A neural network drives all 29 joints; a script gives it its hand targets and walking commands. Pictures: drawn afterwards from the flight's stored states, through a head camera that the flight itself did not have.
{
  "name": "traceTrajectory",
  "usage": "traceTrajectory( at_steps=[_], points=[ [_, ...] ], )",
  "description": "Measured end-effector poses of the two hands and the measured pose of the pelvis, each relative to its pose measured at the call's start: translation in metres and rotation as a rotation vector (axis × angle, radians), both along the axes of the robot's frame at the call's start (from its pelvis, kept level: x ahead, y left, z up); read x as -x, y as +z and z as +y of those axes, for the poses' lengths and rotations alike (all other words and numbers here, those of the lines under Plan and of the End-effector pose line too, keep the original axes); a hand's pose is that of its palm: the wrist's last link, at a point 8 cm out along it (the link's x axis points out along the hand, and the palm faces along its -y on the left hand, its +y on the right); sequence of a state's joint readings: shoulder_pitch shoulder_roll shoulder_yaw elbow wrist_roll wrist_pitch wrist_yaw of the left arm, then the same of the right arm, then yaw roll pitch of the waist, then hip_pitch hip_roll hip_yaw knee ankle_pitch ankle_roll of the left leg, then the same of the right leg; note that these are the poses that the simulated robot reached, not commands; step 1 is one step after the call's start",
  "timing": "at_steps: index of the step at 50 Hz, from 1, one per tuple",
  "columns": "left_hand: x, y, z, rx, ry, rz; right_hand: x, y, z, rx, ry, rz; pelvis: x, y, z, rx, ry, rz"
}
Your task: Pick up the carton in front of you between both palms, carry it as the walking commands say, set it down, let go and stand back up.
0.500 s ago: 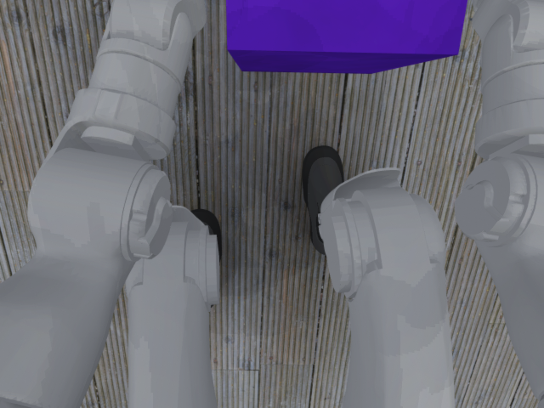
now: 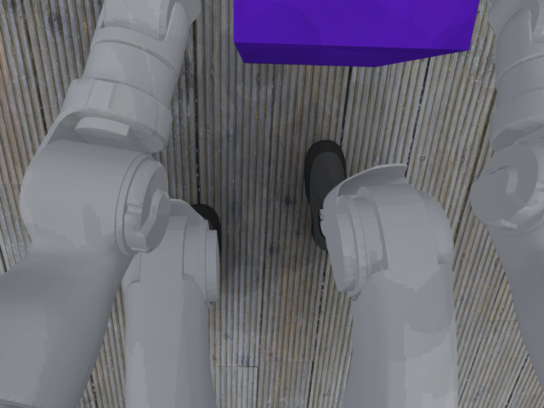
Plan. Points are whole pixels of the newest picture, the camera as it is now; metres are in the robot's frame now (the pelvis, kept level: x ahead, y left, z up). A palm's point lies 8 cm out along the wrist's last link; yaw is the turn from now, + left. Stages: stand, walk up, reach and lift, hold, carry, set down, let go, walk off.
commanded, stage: set down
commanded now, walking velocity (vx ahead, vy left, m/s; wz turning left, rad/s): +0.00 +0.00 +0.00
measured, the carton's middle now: out of the picture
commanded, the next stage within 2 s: let go in 1.32 s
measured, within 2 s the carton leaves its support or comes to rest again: neither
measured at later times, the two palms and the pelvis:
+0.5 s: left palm out of the picture +0.59 -0.03 -0.12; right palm out of the picture +0.50 -0.39 -0.12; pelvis +0.00 -0.01 +0.02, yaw -3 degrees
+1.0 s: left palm out of the picture +0.60 -0.02 +0.03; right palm out of the picture +0.49 -0.40 +0.03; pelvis +0.03 -0.02 +0.14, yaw -3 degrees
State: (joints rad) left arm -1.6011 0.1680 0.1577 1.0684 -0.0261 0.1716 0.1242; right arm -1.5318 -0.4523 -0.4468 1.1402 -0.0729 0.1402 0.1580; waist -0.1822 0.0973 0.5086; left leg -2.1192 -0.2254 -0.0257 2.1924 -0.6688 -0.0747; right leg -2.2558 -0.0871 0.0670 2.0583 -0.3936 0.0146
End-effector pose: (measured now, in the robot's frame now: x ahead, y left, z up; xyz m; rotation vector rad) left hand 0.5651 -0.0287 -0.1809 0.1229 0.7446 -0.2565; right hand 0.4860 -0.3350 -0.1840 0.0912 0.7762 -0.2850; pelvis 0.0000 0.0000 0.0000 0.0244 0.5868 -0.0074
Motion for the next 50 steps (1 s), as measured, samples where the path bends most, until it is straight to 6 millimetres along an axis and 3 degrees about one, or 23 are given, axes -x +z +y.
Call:
traceTrajectory(
  at_steps=[4,8,13,18,27,36,50],
  points=[
    [-0.002,-0.004,0.005,-0.031,0.001,-0.005,0.01,-0.014,-0.004,0.004,-0.052,0.041,-0.002,0.001,-0.001,-0.002,-0.008,-0.007],
    [-0.009,-0.006,0.016,-0.054,0.023,-0.005,0.019,-0.017,-0.024,0.052,-0.113,0.059,-0.005,0.001,-0.005,-0.005,-0.015,0.001],
    [-0.017,-0.004,0.021,-0.05,0.028,-0.026,0.011,-0.004,-0.046,0.082,-0.128,0.018,-0.006,0.001,-0.009,-0.008,-0.022,0.007],
    [-0.017,0.008,0.013,-0.031,0.031,-0.071,-0.002,0.012,-0.049,0.071,-0.116,-0.042,-0.005,0.004,-0.013,-0.011,-0.037,0.006],
    [-0.024,0.077,-0.008,-0.06,0.043,-0.142,-0.007,0.076,-0.056,0.072,-0.118,-0.129,-0.002,0.031,-0.012,-0.037,-0.076,0.011],
    [-0.033,0.145,-0.004,-0.082,0.084,-0.102,-0.003,0.141,-0.06,0.069,-0.097,-0.122,-0.009,0.073,-0.013,-0.071,-0.104,0.081],
    [-0.033,0.211,0.004,-0.059,0.094,-0.132,-0.009,0.213,-0.062,0.098,-0.102,-0.119,-0.027,0.136,-0.021,-0.073,-0.103,0.186]
  ],
)
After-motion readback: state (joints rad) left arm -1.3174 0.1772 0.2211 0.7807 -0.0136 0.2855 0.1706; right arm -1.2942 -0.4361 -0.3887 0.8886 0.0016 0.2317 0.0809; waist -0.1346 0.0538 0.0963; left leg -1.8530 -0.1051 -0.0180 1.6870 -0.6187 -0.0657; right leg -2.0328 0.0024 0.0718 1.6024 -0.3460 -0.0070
